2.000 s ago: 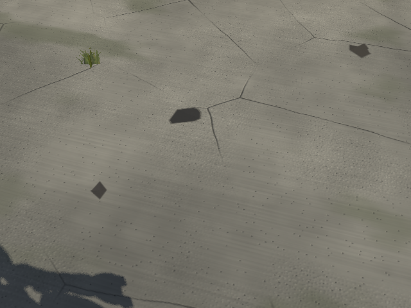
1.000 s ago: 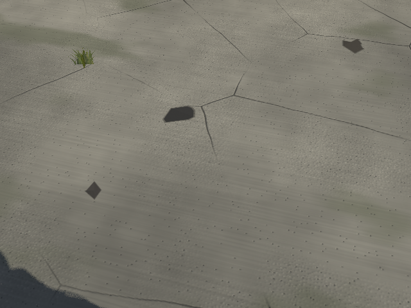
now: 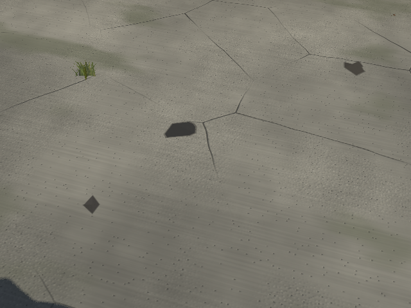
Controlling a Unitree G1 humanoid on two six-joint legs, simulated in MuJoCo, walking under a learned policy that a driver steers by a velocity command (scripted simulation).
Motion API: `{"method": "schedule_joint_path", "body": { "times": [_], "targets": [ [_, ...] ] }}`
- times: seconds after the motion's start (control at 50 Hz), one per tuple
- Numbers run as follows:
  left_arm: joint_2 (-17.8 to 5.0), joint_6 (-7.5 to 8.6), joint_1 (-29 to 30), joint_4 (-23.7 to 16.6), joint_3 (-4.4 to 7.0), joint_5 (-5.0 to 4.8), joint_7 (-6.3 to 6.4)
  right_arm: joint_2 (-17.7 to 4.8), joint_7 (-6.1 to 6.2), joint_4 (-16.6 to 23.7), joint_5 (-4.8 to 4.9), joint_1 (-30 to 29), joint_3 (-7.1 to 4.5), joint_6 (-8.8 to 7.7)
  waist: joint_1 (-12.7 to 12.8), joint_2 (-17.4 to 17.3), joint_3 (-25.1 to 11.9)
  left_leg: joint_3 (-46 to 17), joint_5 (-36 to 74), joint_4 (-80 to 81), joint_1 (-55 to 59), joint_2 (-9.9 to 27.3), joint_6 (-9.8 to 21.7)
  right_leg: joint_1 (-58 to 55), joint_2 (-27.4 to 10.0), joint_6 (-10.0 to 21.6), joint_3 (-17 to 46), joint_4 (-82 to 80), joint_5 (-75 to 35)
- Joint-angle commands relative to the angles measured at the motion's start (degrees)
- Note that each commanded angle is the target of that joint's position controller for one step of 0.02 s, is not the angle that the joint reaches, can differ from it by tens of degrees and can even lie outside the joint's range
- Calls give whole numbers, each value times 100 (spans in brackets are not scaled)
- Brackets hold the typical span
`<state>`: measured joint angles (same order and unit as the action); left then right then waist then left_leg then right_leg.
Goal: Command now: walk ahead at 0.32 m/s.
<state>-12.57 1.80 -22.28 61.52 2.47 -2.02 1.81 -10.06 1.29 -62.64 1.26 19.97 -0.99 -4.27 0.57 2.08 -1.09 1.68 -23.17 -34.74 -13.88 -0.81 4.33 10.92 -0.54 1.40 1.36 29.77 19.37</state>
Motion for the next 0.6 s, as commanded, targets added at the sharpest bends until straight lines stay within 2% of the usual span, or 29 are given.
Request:
{"method": "schedule_joint_path", "body": {
  "times": [0.02,0.04,0.06,0.08,0.1,0.12,0.14,0.16,0.18,0.22,0.28,0.34,0.38,0.4,0.42,0.44,0.46,0.48,0.5,0.52,0.54,0.56,0.58,0.6],
  "targets": [
    [-589,119,907,-591,79,-41,-38,-541,-26,-280,-48,1429,-208,-109,-755,-446,724,-841,232,1370,1754,465,131,2245,-308,416,443,93,885],
    [-242,224,937,-733,-11,9,-67,-1152,-38,-298,-12,2103,-357,-118,-905,-1789,442,-2911,-744,2371,2345,1700,633,3073,223,145,-342,1935,603],
    [-256,329,968,-845,-4,-52,-75,-1296,-102,-264,-114,2072,-347,-206,-762,-1904,653,-4362,-1374,2771,1999,2351,1173,3712,228,231,71,3141,1148],
    [-405,396,961,-849,16,-101,-113,-899,-114,-89,-107,1522,-236,-281,-473,-1100,1044,-4043,-1359,2736,1791,2294,1141,4073,-145,333,351,3775,710],
    [-456,450,882,-800,27,-83,-160,-722,-145,47,-79,1157,-180,-316,-321,-812,1052,-3333,-857,2703,1772,2006,927,4152,-325,402,360,3866,116],
    [-523,493,903,-772,65,-8,-172,-718,-179,149,-64,912,-160,-305,-229,-617,956,-2757,-157,2726,1792,1769,732,4083,-461,410,287,3672,-331],
    [-638,512,1034,-793,116,51,-194,-614,-189,191,-70,868,-118,-271,-223,-600,910,-2245,675,2736,1818,1593,576,3981,-563,372,211,3402,-639],
    [-611,508,1116,-802,130,72,-233,-470,-178,171,-101,1000,-72,-219,-254,-667,801,-1793,1378,2720,1820,1393,479,3800,-596,312,87,3210,-840],
    [-493,486,1193,-816,114,75,-269,-456,-153,140,-129,1179,-57,-179,-290,-748,724,-1496,1969,2690,1833,1283,465,3721,-571,236,-54,3065,-994],
    [-317,437,1638,-997,53,80,-302,-591,-81,162,-156,1340,-65,-120,-372,-712,769,-1165,2590,2727,1712,1200,521,3698,-528,88,-224,2508,-1268],
    [-165,431,2565,-1380,-62,62,-330,-840,6,283,-155,1335,-93,-86,-530,-669,958,-855,2589,2932,1143,1079,526,3103,-304,-24,-456,1156,-1836],
    [-282,431,2982,-1587,-87,10,-393,-971,25,254,-79,1486,-146,-105,-541,-799,1094,-758,2625,3035,1175,1246,570,2701,-181,50,-511,518,-2063],
    [-399,457,3100,-1715,-71,0,-444,-990,30,243,-34,1438,-183,-94,-415,-807,1091,-683,3078,2866,1562,1409,500,2610,-164,209,-427,220,-2006],
    [-500,478,3005,-1735,-33,7,-463,-1032,31,264,-40,1350,-208,-77,-277,-830,960,-615,3712,2635,1768,1460,433,2379,-97,305,-433,107,-1906],
    [-639,492,2759,-1705,32,17,-466,-1109,31,298,-64,1254,-240,-52,-86,-935,685,-547,4794,2246,1951,1490,361,1942,45,402,-502,108,-1774],
    [-820,491,2221,-1579,130,15,-446,-1175,30,332,-100,1159,-272,-6,220,-1077,244,-447,5948,1571,2030,1457,282,1207,239,518,-620,183,-1633],
    [-1058,467,1221,-1280,272,-11,-402,-1152,19,390,-136,1043,-263,43,704,-1083,-358,-277,6475,441,1750,1241,137,-51,358,682,-667,127,-1678],
    [-1377,430,193,-1046,373,72,-340,-1045,-2,548,-199,936,-200,46,1097,-770,-1079,-232,5176,-1194,478,980,-62,-1871,-498,987,283,274,-1868],
    [-1809,400,-322,-904,443,277,-344,-129,-73,571,-170,1745,26,-60,621,953,-2173,-239,783,-3662,-1602,-247,-496,-3790,-2183,2036,3186,-325,-1640],
    [-1365,377,-111,-879,309,261,-363,-441,-109,415,-71,1688,-40,-231,659,904,-2345,-1153,-944,-4613,-1932,-355,-417,-3490,-2287,2073,4122,-1053,-2364],
    [-1086,381,596,-977,212,207,-357,-762,-118,586,70,1153,-146,-287,412,689,-1272,-971,-724,-4807,-2280,-1,-393,-2450,-2110,1775,2917,-995,-3191],
    [-827,402,1160,-1095,130,183,-374,-860,-67,667,67,731,-165,-289,223,82,-700,-743,-310,-4557,-2075,320,-407,-1409,-1854,1567,1906,-1034,-4103],
    [-663,437,1415,-1102,82,200,-418,-862,6,686,11,554,-229,-241,36,-202,-401,-620,-100,-4183,-1818,490,-425,-647,-1577,1390,1279,-1167,-4518],
    [-542,471,1541,-1055,41,233,-436,-787,59,691,-13,601,-266,-148,-153,-98,-273,-590,61,-3852,-1443,631,-404,-96,-1336,1263,819,-1389,-4509]
  ]
}}
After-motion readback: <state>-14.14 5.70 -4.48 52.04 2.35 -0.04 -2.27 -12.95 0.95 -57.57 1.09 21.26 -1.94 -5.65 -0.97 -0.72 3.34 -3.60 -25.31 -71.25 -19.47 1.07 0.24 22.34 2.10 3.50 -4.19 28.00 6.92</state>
